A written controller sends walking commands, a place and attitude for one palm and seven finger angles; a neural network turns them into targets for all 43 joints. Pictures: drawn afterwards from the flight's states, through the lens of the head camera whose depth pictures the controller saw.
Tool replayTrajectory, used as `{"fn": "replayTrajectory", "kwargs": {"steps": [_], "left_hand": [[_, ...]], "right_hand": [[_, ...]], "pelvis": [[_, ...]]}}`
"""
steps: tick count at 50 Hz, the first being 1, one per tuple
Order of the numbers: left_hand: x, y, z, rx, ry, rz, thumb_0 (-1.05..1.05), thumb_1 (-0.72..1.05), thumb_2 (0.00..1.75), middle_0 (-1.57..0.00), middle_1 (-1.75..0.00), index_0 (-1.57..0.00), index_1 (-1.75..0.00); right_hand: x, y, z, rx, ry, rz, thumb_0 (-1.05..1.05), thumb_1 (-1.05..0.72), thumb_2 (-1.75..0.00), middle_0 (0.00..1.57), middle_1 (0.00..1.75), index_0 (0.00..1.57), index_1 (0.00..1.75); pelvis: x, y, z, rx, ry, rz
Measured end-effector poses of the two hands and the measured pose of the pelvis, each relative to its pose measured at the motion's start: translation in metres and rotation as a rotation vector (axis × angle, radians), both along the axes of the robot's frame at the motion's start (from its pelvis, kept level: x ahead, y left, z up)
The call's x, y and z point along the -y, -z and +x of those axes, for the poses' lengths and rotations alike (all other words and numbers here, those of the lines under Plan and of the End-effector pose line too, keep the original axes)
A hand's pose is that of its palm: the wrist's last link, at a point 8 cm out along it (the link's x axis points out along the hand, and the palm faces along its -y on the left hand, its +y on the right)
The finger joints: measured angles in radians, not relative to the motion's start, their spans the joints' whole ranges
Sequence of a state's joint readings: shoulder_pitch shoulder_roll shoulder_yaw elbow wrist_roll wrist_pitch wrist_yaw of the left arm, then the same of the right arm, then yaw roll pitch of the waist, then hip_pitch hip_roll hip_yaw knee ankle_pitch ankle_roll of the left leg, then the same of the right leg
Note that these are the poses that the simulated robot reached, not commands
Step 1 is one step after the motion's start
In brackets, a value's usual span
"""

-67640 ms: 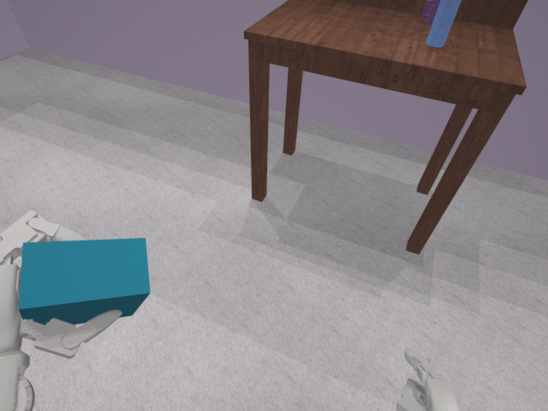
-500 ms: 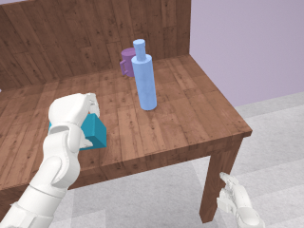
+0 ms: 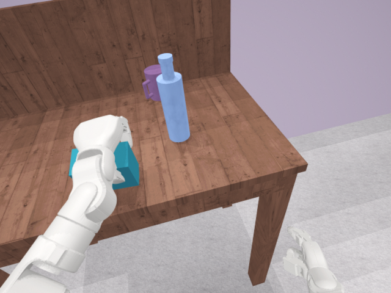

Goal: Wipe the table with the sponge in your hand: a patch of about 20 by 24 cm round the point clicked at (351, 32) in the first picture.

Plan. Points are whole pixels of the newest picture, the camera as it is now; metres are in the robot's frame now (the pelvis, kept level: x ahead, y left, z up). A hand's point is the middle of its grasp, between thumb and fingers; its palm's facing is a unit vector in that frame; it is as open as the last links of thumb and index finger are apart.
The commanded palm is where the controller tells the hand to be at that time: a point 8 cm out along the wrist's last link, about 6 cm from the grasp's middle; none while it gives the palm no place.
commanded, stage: wipe forward along the third lane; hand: left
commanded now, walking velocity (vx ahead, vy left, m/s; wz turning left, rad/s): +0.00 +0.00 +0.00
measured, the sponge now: (110, 172) +0.32 +0.26 +0.09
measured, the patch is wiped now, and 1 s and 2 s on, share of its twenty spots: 0.95 0.95 0.95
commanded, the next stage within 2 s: wipe back along the third lane in 1.36 s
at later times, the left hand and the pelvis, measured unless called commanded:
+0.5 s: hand (115, 139) +0.37 +0.25 +0.15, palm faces -0.03 -0.03 -1.00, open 9.9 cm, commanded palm +0.36 +0.26 +0.18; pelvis -0.01 -0.02 +0.00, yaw +0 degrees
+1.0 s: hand (114, 124) +0.42 +0.27 +0.15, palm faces -0.10 +0.00 -1.00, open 9.9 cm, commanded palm +0.41 +0.28 +0.18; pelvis +0.00 -0.01 +0.00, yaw -1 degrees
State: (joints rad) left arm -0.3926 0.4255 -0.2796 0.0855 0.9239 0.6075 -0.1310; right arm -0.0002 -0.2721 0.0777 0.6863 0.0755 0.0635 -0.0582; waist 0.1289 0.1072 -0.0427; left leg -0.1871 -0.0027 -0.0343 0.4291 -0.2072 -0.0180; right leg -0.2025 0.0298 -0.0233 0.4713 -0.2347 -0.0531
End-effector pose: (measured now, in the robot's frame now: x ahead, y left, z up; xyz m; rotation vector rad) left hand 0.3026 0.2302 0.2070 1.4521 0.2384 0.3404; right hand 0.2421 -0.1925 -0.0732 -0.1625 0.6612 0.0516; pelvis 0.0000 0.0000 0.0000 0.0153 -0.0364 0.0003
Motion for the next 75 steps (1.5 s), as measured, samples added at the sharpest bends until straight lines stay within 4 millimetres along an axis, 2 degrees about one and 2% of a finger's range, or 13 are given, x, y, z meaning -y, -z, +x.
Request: {"fn": "replayTrajectory", "kwargs": {"steps": [8,16,28,44,51,59,66,75], "left_hand": [[0.001,0.0,0.018,-0.06,0.013,0.032,0.0,-0.61,1.03,-0.82,-1.43,-0.88,-1.4],[-0.001,0.003,0.026,-0.082,0.044,0.041,0.01,-0.61,1.02,-0.82,-1.41,-0.89,-1.4],[-0.012,0.0,0.056,-0.129,0.017,0.072,-0.01,-0.61,1.01,-0.84,-1.37,-0.88,-1.41],[-0.032,-0.002,0.097,-0.181,0.022,0.083,-0.03,-0.61,1.01,-0.84,-1.36,-0.87,-1.43],[-0.037,0.001,0.106,-0.181,0.039,0.086,-0.03,-0.61,1.01,-0.84,-1.36,-0.87,-1.43],[-0.042,0.002,0.11,-0.165,0.046,0.078,-0.03,-0.61,1.01,-0.84,-1.36,-0.87,-1.44],[-0.049,-0.002,0.123,-0.168,0.023,0.091,-0.03,-0.61,1.01,-0.84,-1.36,-0.87,-1.44],[-0.058,-0.002,0.143,-0.193,0.026,0.093,-0.03,-0.61,1.01,-0.84,-1.36,-0.87,-1.45]], "right_hand": [[0.02,0.01,-0.024,-0.03,0.057,-0.016,0.01,-0.91,-0.9,0.2,0.3,0.2,0.3],[0.041,0.025,-0.055,-0.098,0.111,-0.043,0.01,-0.91,-0.9,0.2,0.3,0.2,0.3],[0.068,0.042,-0.1,-0.206,0.195,-0.074,0.01,-0.91,-0.9,0.2,0.3,0.2,0.3],[0.087,0.057,-0.151,-0.36,0.291,-0.104,0.01,-0.91,-0.9,0.2,0.29,0.2,0.3],[0.083,0.057,-0.157,-0.398,0.306,-0.103,0.01,-0.91,-0.9,0.2,0.29,0.2,0.3],[0.071,0.054,-0.145,-0.384,0.292,-0.093,0.01,-0.91,-0.9,0.2,0.29,0.2,0.3],[0.061,0.049,-0.137,-0.363,0.285,-0.094,0.01,-0.91,-0.9,0.2,0.3,0.2,0.3],[0.056,0.049,-0.153,-0.416,0.312,-0.116,0.01,-0.91,-0.9,0.2,0.3,0.2,0.3]], "pelvis": [[0.006,0.001,-0.003,-0.007,0.004,0.002],[0.01,0.002,-0.006,-0.011,0.003,0.001],[0.017,0.003,-0.012,-0.05,0.003,0.0],[0.016,0.005,-0.007,-0.114,0.014,-0.006],[0.01,0.004,-0.001,-0.129,0.018,-0.009],[0.002,0.003,0.001,-0.134,0.013,-0.014],[-0.005,0.002,0.0,-0.15,0.008,-0.018],[-0.015,0.001,0.006,-0.173,0.015,-0.023]]}}
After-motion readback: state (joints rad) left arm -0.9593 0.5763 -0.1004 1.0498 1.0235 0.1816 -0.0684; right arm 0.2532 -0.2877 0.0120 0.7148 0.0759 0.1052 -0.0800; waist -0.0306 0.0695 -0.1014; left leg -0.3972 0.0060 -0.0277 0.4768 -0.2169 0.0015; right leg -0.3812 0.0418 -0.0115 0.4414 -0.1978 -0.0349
